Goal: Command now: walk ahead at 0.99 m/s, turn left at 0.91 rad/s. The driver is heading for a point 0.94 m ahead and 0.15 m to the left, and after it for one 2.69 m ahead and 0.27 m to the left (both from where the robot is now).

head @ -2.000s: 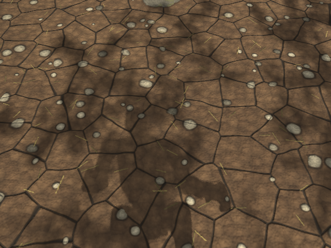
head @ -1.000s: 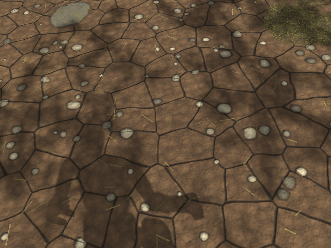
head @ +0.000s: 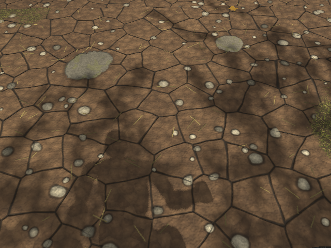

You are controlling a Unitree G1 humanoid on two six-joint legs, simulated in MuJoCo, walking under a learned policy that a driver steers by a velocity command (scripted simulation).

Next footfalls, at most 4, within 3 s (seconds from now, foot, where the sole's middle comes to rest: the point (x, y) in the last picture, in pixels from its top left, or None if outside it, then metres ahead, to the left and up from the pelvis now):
0.18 left None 0.34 0.06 -0.77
0.58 right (175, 183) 0.78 0.04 -0.77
0.94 left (113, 161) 0.88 0.33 -0.77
1.52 right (171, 134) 1.06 0.07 -0.77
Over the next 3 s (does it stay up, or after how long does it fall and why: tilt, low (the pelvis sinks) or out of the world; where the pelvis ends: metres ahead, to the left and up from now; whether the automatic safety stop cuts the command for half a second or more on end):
stays up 2.23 0.02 -0.01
